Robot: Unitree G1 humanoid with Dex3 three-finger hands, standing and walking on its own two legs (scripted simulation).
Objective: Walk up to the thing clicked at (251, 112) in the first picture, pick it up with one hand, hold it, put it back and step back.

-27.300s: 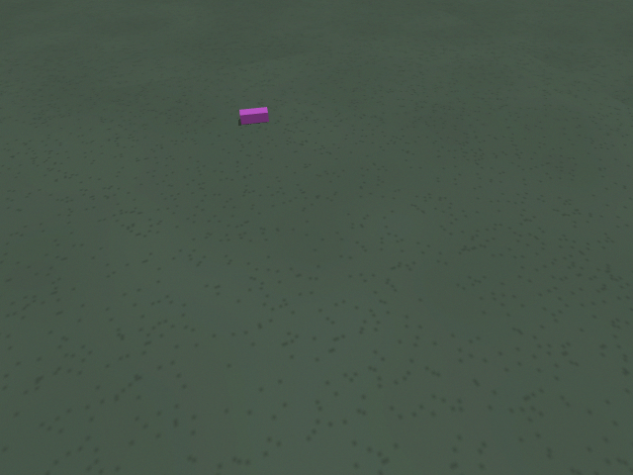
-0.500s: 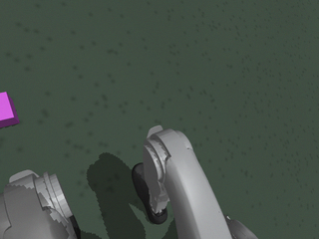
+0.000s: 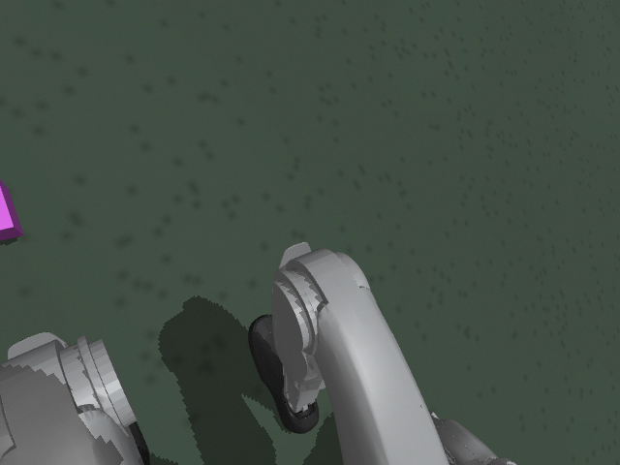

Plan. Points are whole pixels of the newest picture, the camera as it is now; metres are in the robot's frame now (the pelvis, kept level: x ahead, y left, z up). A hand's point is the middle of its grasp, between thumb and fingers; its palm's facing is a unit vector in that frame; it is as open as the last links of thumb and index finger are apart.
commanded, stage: open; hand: left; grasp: from above
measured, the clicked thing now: out of the picture +0.46 +0.30 -0.27
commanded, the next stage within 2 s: withdraw in 0.52 s
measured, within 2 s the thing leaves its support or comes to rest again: neither
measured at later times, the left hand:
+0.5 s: hand out of the picture +0.45 +0.30 -0.23, palm faces -0.46 -0.10 -0.88, open 13.3 cm
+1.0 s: hand out of the picture +0.48 +0.32 -0.16, palm faces -0.28 -0.08 -0.96, open 14.0 cm
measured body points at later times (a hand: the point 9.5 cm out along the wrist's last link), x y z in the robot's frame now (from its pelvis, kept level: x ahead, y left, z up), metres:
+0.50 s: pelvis +0.00 +0.00 +0.00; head +0.27 +0.12 +0.34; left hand +0.47 +0.30 -0.18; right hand +0.04 -0.26 -0.05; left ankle +0.06 +0.13 -0.27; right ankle +0.12 -0.13 -0.26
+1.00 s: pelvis +0.01 +0.00 +0.02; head +0.25 +0.10 +0.38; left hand +0.49 +0.32 -0.11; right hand +0.05 -0.26 -0.06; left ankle +0.06 +0.13 -0.26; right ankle +0.12 -0.13 -0.26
